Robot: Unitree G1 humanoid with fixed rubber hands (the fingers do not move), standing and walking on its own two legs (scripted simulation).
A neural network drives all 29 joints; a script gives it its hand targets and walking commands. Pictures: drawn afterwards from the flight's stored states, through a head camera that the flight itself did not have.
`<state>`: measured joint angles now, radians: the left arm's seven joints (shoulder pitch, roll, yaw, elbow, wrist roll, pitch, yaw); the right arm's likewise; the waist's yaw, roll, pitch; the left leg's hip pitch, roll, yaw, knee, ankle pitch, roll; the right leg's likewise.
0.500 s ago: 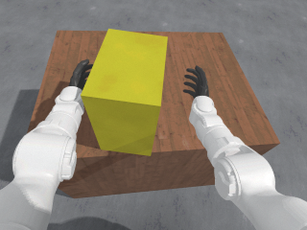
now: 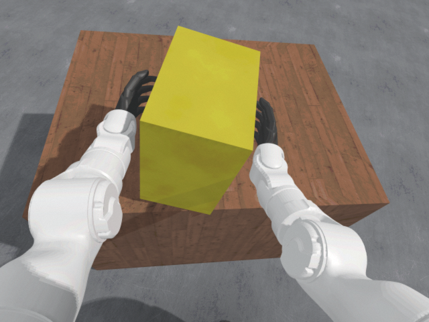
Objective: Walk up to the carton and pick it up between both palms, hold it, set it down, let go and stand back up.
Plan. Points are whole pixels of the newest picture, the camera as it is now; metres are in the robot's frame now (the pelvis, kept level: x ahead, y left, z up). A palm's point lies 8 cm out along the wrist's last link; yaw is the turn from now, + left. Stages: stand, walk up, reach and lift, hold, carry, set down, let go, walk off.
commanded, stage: reach and lift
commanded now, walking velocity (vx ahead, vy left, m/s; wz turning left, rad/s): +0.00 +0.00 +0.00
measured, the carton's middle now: (195, 130) +0.48 -0.02 +0.02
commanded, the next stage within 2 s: none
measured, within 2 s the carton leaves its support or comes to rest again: neither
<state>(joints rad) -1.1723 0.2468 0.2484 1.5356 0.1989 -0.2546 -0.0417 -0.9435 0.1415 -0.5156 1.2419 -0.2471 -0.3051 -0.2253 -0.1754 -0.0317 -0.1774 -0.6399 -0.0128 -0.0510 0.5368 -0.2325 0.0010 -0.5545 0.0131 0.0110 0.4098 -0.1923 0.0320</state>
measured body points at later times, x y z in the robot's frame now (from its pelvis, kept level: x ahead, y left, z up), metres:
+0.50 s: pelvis +0.00 -0.01 +0.00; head +0.09 +0.02 +0.45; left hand +0.49 +0.12 +0.07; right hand +0.43 -0.14 +0.06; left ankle +0.00 +0.10 -0.73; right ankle -0.02 -0.14 -0.73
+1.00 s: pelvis +0.00 -0.01 +0.01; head +0.09 +0.03 +0.45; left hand +0.49 +0.12 +0.07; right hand +0.43 -0.14 +0.06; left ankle +0.00 +0.10 -0.73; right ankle -0.02 -0.14 -0.73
